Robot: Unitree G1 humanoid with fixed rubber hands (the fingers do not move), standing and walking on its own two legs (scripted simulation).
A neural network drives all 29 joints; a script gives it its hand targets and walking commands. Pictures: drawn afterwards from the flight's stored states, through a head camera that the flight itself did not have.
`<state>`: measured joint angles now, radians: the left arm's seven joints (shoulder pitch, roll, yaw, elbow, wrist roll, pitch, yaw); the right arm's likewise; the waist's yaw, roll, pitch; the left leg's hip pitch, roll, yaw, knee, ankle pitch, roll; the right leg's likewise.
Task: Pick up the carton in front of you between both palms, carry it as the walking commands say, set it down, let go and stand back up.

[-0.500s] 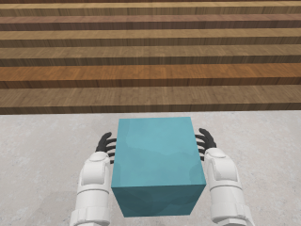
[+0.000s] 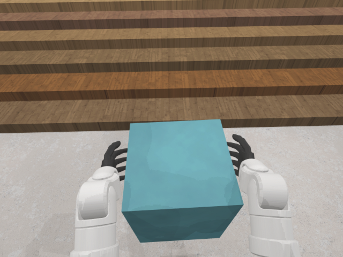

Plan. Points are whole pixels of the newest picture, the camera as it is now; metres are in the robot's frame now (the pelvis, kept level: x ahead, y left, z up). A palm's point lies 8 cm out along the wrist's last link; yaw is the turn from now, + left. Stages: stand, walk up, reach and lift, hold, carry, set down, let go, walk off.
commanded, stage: carry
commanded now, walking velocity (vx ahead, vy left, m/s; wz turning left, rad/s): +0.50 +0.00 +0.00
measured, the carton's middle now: (177, 184) +0.29 +0.00 +0.02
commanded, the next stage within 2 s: none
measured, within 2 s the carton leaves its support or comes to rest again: neither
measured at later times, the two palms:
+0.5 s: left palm (141, 101) +0.53 +0.10 +0.09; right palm (237, 96) +0.55 -0.20 +0.09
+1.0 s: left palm (149, 57) +0.88 +0.10 +0.07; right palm (219, 57) +0.86 -0.19 +0.08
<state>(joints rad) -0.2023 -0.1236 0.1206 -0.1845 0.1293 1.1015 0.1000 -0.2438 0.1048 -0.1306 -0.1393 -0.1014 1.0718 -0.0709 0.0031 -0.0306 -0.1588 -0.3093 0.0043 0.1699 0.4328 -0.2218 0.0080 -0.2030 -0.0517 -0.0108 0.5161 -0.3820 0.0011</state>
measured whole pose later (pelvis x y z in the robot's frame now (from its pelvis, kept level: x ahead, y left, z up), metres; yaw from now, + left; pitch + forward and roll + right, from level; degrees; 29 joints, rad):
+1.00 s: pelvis +0.61 -0.02 +0.01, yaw -4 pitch +5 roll -1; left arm -0.10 -0.13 0.08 -0.32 0.12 1.16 0.09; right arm -0.10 0.13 -0.09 -0.31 -0.10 1.14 -0.08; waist -0.04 0.01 -0.06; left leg -0.18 0.04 0.24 0.31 -0.21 0.06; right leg -0.56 -0.09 -0.10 0.85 -0.25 0.00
